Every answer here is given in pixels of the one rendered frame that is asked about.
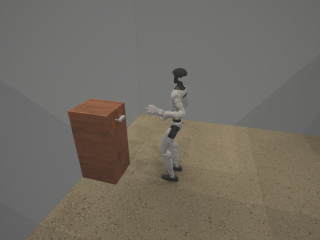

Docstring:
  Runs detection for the right robot thigh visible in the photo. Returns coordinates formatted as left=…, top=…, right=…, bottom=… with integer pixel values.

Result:
left=169, top=122, right=183, bottom=150

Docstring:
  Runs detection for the robot left forearm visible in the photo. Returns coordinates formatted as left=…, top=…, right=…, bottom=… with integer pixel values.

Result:
left=156, top=109, right=184, bottom=119

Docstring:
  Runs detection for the left robot shin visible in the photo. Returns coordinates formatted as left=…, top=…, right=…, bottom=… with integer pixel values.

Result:
left=161, top=153, right=174, bottom=178

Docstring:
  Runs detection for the right robot upper arm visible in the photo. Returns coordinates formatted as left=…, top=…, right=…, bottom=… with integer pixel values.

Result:
left=184, top=85, right=188, bottom=107

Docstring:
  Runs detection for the drawer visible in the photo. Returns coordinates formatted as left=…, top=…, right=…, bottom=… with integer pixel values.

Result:
left=108, top=105, right=125, bottom=133

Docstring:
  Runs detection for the left robot upper arm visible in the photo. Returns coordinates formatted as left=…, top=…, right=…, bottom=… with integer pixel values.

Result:
left=171, top=90, right=186, bottom=118

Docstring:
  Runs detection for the left robot hand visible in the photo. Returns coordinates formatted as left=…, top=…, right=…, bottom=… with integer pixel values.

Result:
left=146, top=104, right=158, bottom=115

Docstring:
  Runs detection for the cabinet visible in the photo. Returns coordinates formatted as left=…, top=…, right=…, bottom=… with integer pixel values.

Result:
left=67, top=98, right=130, bottom=185

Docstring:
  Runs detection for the handle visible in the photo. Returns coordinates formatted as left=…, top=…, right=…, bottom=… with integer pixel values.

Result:
left=115, top=115, right=125, bottom=122

